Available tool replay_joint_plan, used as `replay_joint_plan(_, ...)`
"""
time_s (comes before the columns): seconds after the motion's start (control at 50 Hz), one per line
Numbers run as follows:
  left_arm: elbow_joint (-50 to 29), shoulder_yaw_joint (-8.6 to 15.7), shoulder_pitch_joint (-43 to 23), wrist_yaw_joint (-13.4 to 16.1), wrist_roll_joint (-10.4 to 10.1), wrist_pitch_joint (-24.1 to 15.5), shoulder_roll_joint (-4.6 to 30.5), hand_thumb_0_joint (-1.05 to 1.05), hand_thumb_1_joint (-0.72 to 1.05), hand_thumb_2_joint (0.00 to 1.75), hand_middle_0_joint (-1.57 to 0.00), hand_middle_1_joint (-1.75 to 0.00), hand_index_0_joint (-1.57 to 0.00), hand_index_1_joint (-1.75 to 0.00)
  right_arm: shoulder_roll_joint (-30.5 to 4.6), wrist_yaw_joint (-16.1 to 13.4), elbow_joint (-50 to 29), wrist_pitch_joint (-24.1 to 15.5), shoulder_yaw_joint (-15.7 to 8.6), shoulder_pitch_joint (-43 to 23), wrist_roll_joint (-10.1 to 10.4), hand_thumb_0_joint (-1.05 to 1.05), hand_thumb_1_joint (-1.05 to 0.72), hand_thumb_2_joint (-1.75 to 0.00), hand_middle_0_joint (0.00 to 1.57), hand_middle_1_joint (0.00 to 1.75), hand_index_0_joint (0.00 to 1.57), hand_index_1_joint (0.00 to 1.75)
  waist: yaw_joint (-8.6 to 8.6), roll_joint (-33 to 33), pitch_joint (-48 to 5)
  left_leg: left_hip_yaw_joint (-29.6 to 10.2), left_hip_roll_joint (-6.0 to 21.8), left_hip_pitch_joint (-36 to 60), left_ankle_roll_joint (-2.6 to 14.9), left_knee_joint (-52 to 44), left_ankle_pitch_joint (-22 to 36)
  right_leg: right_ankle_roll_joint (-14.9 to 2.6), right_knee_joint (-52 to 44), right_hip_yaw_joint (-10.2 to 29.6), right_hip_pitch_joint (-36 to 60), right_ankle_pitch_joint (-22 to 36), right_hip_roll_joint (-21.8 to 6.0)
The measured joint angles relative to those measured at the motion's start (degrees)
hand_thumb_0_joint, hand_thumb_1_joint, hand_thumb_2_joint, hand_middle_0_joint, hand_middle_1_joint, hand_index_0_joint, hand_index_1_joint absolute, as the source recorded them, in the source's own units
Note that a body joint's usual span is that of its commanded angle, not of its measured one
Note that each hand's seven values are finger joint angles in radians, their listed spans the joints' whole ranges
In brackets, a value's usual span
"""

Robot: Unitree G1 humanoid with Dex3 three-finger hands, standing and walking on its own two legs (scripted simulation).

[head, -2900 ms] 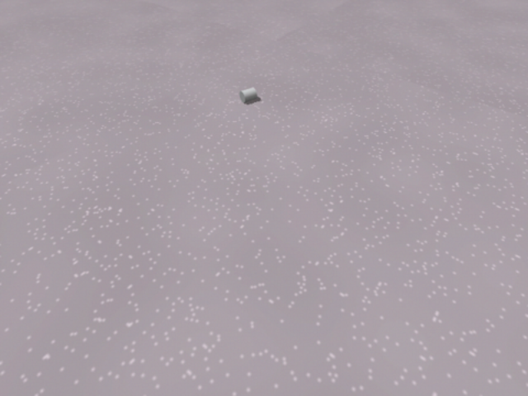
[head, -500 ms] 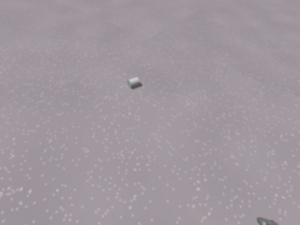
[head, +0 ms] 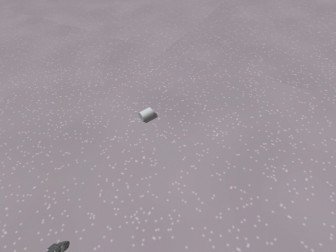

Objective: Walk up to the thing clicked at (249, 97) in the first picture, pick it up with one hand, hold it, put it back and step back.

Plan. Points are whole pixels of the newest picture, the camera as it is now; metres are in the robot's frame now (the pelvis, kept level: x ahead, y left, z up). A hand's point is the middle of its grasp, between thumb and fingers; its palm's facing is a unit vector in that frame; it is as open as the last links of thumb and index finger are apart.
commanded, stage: walk up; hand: left
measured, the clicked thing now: (146, 114) +1.29 +0.25 -0.72
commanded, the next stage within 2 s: none
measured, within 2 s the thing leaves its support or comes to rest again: neither
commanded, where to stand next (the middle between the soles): +0.85 +0.01 m, yaw +2 degrees
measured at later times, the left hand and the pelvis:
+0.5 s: hand (75, 219) +0.27 +0.31 -0.15, palm faces -0.02 -0.94 -0.34, open 7.4 cm; pelvis +0.24 +0.03 +0.00, yaw +1 degrees
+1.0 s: hand (102, 150) +0.49 +0.26 -0.11, palm faces +0.01 -0.91 -0.41, open 7.4 cm; pelvis +0.44 -0.02 +0.01, yaw +2 degrees
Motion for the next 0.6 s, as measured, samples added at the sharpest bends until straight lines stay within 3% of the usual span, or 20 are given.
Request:
replay_joint_plan(0.08,-0.04,-0.46,2.51,0.48,0.23,-0.25,-0.40,0.00,0.90,0.90,-0.21,-0.30,-0.21,-0.30,0.20,1.14,-1.29,-0.43,-0.17,-2.00,-0.53,0.01,-0.91,-0.90,0.20,0.30,0.20,0.30,0.64,0.68,-0.51,-0.87,1.13,-8.46,-0.72,-4.97,5.71,-0.23,-6.56,-0.95,6.25,-0.02,1.29)
replay_joint_plan(0.18,0.19,0.08,5.83,0.52,0.85,-0.34,0.67,0.00,0.90,0.90,-0.21,-0.30,-0.21,-0.30,0.52,2.45,-1.80,0.07,-0.69,-3.43,-1.45,0.00,-0.91,-0.90,0.20,0.30,0.20,0.30,1.57,-0.17,-0.67,-0.28,2.90,-13.28,-2.18,-18.07,11.41,0.06,-10.97,-2.00,12.36,-2.11,2.12)
replay_joint_plan(0.26,0.50,0.56,8.14,0.44,1.10,0.06,2.12,0.00,0.90,0.90,-0.21,-0.30,-0.21,-0.30,0.77,3.10,-1.80,0.14,-0.89,-4.32,-1.77,0.00,-0.91,-0.90,0.20,0.30,0.20,0.30,2.51,-1.51,-0.34,1.86,3.36,-11.77,-1.62,-28.46,16.16,1.15,-10.27,-2.62,16.23,-6.36,2.06)
replay_joint_plan(0.32,1.05,0.60,10.04,0.52,1.15,0.80,3.20,0.00,0.90,0.90,-0.21,-0.30,-0.21,-0.30,0.78,3.21,-2.16,-0.24,-1.09,-4.60,-1.88,0.01,-0.91,-0.90,0.20,0.30,0.20,0.30,2.95,-2.77,-0.90,3.87,2.33,-7.55,-0.39,-32.74,15.79,2.34,-6.19,-2.59,17.97,-11.82,1.15)
replay_joint_plan(0.36,1.83,0.54,10.40,1.04,0.91,1.65,3.65,0.00,0.90,0.90,-0.21,-0.30,-0.21,-0.30,0.95,2.61,-2.81,-1.24,-1.44,-5.17,-2.46,0.01,-0.91,-0.90,0.20,0.30,0.20,0.30,2.64,-4.77,-0.55,5.11,0.45,-6.31,-0.08,-30.66,15.09,1.41,3.92,-1.34,15.43,-15.35,-1.43)
replay_joint_plan(0.4,2.74,0.10,9.65,1.61,0.46,2.64,3.19,0.01,0.90,0.90,-0.21,-0.30,-0.21,-0.30,1.22,1.95,-4.00,-1.85,-1.45,-5.59,-1.84,0.00,-0.91,-0.90,0.20,0.30,0.20,0.30,1.71,-5.06,0.08,5.36,0.04,-5.88,0.07,-27.69,11.70,0.41,18.97,3.35,9.02,-15.40,-0.20)
replay_joint_plan(0.44,3.16,-0.56,9.03,1.64,0.23,2.89,3.40,0.01,0.90,0.90,-0.21,-0.30,-0.21,-0.30,2.10,1.40,-4.63,-1.94,-0.96,-5.43,-0.94,0.00,-0.91,-0.90,0.20,0.30,0.20,0.30,1.10,-5.87,0.27,5.82,-0.19,-3.26,0.11,-29.14,10.64,0.01,28.06,6.24,2.98,-12.81,0.77)
replay_joint_plan(0.5,2.95,-0.66,8.34,1.11,0.03,2.43,3.64,0.01,0.90,0.90,-0.20,-0.30,-0.21,-0.30,2.93,0.92,-4.86,-2.16,0.04,-4.16,-0.50,0.00,-0.91,-0.90,0.20,0.30,0.20,0.30,0.75,-6.93,-0.07,6.70,-0.44,1.28,-0.19,-33.34,10.46,0.54,27.52,6.76,-3.66,-9.14,-0.84)
replay_joint_plan(0.6,2.59,-0.16,6.97,-0.43,0.72,2.66,3.41,0.00,0.90,0.90,-0.20,-0.30,-0.21,-0.30,2.48,1.15,-4.51,-2.34,0.42,-1.41,-1.01,0.00,-0.90,-0.90,0.21,0.30,0.20,0.30,-0.10,-6.54,-0.60,7.27,-0.55,7.06,-0.36,-37.58,8.83,2.29,15.27,5.82,-8.86,-4.07,-4.07)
